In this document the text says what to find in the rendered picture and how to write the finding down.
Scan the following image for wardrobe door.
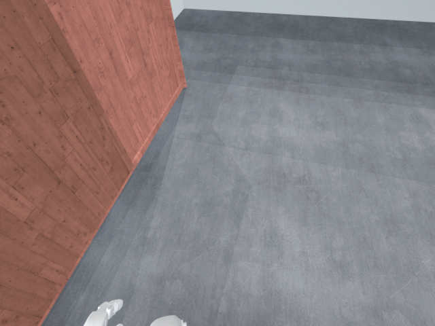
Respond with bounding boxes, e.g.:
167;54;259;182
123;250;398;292
45;0;181;161
0;0;134;326

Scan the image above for robot left hand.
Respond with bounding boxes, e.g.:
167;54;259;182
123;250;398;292
84;299;123;326

